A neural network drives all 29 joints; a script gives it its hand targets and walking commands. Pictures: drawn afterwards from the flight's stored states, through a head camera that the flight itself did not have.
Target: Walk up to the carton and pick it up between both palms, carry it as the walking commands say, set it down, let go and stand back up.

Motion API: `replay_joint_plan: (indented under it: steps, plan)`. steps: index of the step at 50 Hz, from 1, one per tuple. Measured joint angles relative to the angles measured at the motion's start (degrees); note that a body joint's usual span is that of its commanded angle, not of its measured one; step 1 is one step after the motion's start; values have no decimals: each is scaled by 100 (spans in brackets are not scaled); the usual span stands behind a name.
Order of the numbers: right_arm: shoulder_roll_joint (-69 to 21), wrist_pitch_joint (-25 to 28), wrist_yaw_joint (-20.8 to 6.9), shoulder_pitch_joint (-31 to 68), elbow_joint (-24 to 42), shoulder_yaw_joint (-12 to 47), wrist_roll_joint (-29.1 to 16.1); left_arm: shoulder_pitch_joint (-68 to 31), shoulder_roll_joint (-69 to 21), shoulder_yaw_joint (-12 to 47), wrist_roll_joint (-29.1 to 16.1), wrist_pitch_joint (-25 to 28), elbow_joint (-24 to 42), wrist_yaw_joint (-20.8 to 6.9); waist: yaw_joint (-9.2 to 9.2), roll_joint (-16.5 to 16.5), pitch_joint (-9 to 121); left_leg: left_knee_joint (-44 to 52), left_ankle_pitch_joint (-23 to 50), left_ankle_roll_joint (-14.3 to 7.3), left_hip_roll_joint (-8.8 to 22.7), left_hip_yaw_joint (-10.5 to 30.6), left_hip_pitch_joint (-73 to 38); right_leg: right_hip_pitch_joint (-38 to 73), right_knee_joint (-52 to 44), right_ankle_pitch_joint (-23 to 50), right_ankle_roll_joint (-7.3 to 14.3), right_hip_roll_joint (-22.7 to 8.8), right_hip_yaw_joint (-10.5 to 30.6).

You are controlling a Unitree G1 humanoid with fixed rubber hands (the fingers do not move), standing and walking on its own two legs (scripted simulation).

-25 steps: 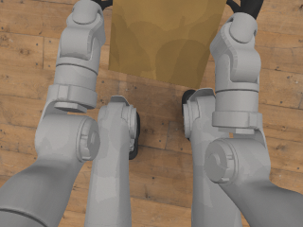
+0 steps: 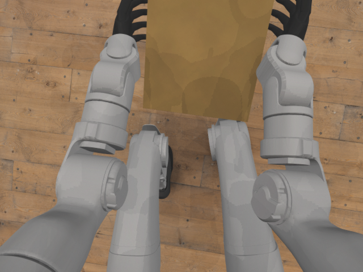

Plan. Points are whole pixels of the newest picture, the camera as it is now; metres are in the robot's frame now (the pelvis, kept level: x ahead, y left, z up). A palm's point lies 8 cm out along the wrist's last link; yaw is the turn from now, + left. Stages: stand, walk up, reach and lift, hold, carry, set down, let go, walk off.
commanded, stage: reach and lift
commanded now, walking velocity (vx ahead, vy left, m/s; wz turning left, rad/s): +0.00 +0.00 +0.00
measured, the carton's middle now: (203, 54) +0.49 -0.06 -0.18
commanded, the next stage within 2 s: none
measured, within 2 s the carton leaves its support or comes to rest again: neither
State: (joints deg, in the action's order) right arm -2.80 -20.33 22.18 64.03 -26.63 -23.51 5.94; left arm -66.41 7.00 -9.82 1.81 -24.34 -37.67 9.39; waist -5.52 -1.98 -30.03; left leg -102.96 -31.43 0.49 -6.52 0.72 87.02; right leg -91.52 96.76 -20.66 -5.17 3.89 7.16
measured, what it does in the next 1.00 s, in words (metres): rises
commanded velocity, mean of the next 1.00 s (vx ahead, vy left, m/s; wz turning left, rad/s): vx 0.00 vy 0.00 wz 0.00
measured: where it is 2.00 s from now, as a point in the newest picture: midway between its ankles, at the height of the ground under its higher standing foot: (195, 170)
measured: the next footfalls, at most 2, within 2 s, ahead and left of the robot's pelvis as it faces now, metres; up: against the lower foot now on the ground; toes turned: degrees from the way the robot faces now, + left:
none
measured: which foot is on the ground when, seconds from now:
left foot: down 0.00-1.00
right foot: down 0.00-1.00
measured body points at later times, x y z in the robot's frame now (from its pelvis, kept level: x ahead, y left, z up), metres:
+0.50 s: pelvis +0.01 -0.02 +0.05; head +0.25 -0.06 +0.42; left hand +0.51 +0.07 -0.02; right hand +0.47 -0.21 +0.00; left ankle +0.14 +0.11 -0.48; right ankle +0.20 -0.15 -0.48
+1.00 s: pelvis +0.10 -0.02 +0.16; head +0.21 -0.04 +0.59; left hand +0.50 +0.08 +0.10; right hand +0.46 -0.21 +0.11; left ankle +0.14 +0.11 -0.48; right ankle +0.20 -0.15 -0.48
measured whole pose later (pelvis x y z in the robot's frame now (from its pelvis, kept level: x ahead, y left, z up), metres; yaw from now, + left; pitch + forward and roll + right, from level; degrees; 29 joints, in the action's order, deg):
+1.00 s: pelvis +0.10 -0.02 +0.16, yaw -1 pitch +23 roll +1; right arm -10.1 -14.1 13.4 34.5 -39.9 -27.1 14.8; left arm -38.7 -1.9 -15.4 12.5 -17.4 -51.8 4.2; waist -4.9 -1.9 10.3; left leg -67.7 -28.0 1.0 -4.7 4.0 63.2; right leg -68.7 65.0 -19.6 -1.8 2.9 5.9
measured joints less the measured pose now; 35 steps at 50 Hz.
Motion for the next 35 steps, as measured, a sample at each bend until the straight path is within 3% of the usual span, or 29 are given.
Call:
replay_joint_plan:
  steps: [6, 21, 27, 35]
  plan:
    - [-64, -99, 126, -197, 190, 131, -110, 155, 34, 62, -53, -109, 141, -60, 14, 59, 17, 209, 17, 29, 19, -8, -318, 277, -153, 13, 16, 9, 23]
    - [-243, -218, 326, -415, -88, 185, 61, 333, 27, -124, 39, -44, -405, -304, 45, 152, 427, 843, 124, 107, 64, -51, -1003, 845, -602, 85, 118, 46, 113]
    - [-310, -235, 257, -802, -427, 189, 189, 739, -124, -150, 182, -26, -699, -321, 64, 128, 1314, 1162, 144, 114, 83, -15, -942, 776, -899, 91, 153, 58, 105]
    - [-464, -73, -29, -1727, -1345, 48, 610, 1588, -472, -302, 668, 2, -1425, -390, 74, 84, 3493, 1779, 62, 101, 123, 57, -822, 635, -1452, -41, 220, 31, 60]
